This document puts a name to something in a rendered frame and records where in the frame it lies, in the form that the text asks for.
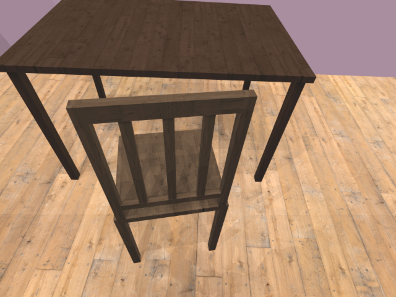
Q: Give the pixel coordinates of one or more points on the chair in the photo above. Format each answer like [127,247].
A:
[169,173]

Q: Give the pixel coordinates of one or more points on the table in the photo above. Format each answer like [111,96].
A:
[162,39]

